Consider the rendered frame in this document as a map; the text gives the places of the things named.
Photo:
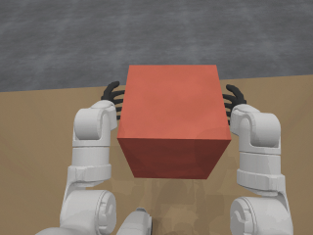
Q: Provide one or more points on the left robot shin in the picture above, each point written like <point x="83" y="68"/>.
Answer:
<point x="140" y="210"/>

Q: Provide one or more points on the left robot forearm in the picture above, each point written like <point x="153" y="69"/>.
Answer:
<point x="91" y="138"/>

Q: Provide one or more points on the left robot upper arm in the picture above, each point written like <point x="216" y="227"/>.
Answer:
<point x="86" y="212"/>

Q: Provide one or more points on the carton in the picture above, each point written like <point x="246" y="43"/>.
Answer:
<point x="173" y="122"/>

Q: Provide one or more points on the right robot forearm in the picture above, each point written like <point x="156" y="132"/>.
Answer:
<point x="260" y="150"/>

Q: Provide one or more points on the left robot hand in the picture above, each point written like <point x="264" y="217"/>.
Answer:
<point x="109" y="96"/>

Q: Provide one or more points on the right robot upper arm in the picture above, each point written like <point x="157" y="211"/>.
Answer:
<point x="259" y="216"/>

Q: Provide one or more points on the robot left thigh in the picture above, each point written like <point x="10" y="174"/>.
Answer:
<point x="137" y="223"/>

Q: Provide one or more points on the right robot hand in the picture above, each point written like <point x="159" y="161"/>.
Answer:
<point x="238" y="100"/>

